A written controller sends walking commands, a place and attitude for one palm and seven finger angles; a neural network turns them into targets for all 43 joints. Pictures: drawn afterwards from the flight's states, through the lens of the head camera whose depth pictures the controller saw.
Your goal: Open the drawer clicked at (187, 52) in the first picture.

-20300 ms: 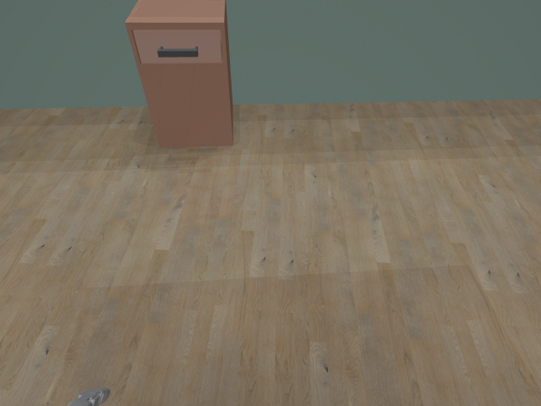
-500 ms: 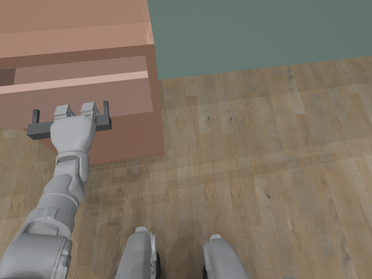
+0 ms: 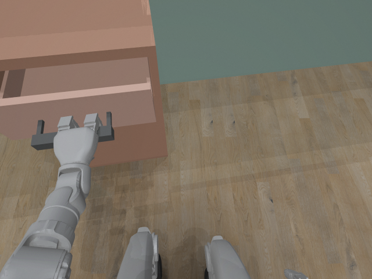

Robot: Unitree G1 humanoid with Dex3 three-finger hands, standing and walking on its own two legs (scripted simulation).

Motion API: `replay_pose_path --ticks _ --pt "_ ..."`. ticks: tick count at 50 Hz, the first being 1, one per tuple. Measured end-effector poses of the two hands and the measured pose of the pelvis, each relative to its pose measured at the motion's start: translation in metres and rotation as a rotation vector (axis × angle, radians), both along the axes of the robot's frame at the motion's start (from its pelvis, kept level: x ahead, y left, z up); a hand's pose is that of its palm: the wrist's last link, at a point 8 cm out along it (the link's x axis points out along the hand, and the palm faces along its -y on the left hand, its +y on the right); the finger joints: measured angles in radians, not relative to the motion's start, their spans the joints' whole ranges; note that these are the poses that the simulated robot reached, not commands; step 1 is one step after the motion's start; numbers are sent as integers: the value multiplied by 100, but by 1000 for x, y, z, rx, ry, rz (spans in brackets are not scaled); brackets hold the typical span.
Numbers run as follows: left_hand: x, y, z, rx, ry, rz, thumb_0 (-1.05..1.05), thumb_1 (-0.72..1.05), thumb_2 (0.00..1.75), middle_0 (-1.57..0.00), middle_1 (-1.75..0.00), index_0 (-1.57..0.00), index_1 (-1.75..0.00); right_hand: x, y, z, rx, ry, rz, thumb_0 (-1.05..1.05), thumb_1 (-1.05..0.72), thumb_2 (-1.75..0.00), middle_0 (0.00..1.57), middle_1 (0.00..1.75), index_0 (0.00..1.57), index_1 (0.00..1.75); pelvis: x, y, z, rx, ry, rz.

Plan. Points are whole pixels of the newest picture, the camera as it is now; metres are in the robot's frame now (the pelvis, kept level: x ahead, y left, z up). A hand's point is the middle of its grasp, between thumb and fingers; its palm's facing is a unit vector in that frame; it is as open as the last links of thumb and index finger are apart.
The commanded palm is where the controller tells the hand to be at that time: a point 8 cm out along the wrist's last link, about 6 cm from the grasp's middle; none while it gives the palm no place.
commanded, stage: pull the drawer open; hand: left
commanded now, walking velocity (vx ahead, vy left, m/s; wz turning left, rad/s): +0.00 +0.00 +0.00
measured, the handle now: (75, 128) +0.46 +0.27 -0.05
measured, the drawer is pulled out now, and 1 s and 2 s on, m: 0.10 0.15 0.19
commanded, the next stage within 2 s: none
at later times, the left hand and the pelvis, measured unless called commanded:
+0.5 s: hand (87, 160) +0.38 +0.24 -0.07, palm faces -0.03 -0.06 -1.00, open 6.2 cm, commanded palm +0.34 +0.23 -0.02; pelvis +0.01 +0.00 +0.01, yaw +0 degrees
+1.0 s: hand (86, 171) +0.36 +0.23 -0.06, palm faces -0.02 -0.06 -1.00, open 6.2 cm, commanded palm +0.32 +0.22 -0.02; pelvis +0.01 +0.01 +0.01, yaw +0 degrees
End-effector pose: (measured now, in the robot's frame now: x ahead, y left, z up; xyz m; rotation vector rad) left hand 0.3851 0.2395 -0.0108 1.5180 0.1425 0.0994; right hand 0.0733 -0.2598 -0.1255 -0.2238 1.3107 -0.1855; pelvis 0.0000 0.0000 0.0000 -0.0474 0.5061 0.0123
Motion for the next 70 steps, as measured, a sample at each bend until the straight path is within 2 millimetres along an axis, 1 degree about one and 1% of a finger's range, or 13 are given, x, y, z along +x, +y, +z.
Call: replay_pose_path --ticks 10,23,34,49,61,70 --pt "-10 -2 0 4 2 4 1 66 73 -30 -135 -36 -134 14 0 1 6 -21 11 1 -91 -90 20 30 20 30 4 -2 3 6 -3 0" --pt "-19 -3 0 -9 3 3 2 67 72 -29 -135 -36 -133 32 2 8 0 -59 24 1 -91 -90 20 30 20 30 11 0 7 7 -10 -4" --pt "-34 -5 0 -15 -5 -3 2 66 73 -28 -135 -36 -131 44 7 14 2 -88 39 1 -91 -90 20 30 20 30 13 4 9 3 -19 -4" --pt "-49 -8 0 -7 -1 2 2 66 73 -29 -135 -36 -131 49 14 16 14 -123 53 1 -91 -90 21 30 20 30 9 5 10 0 -34 0" --pt "-59 -10 1 -5 6 10 2 66 73 -29 -135 -36 -131 50 11 17 15 -132 57 1 -91 -90 21 30 20 30 8 2 11 4 -41 -1" --pt "-69 -11 1 -8 4 11 2 66 73 -28 -135 -36 -131 58 8 17 13 -153 66 1 -91 -90 20 30 20 30 9 -1 10 8 -45 -1"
